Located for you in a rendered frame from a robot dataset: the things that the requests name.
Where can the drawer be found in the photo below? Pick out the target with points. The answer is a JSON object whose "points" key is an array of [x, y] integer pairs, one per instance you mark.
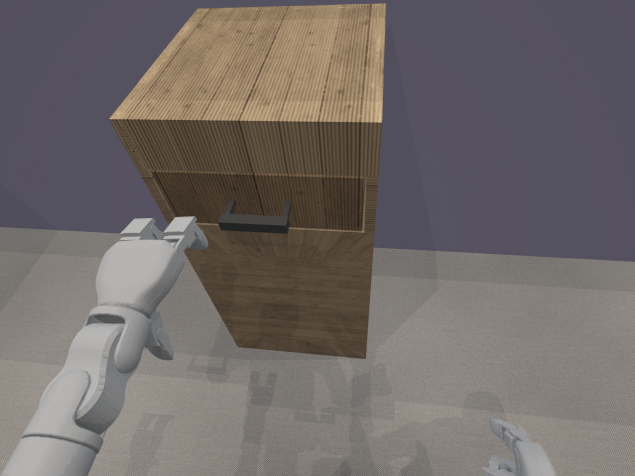
{"points": [[318, 201]]}

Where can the right robot hand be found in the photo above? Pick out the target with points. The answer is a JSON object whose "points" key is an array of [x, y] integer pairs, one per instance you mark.
{"points": [[530, 457]]}

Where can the robot left forearm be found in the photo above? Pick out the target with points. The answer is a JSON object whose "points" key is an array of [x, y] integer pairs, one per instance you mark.
{"points": [[85, 398]]}

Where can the left robot hand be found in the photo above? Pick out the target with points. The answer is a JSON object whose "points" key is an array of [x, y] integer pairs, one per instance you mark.
{"points": [[140, 270]]}

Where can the cabinet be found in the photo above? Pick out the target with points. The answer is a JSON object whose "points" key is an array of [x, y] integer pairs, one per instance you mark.
{"points": [[275, 90]]}

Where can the handle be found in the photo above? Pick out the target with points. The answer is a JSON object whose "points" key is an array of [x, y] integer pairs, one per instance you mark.
{"points": [[254, 223]]}

